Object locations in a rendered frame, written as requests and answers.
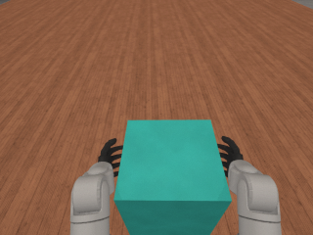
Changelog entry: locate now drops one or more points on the robot right hand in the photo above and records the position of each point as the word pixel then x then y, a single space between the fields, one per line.
pixel 233 151

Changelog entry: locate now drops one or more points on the carton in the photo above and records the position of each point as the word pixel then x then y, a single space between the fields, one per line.
pixel 171 179

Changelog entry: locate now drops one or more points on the robot left hand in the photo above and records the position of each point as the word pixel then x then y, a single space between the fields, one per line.
pixel 106 155

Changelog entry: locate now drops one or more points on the robot right forearm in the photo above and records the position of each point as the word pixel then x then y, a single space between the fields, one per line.
pixel 258 205

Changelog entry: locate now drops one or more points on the robot left forearm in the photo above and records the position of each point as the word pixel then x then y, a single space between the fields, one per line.
pixel 90 206

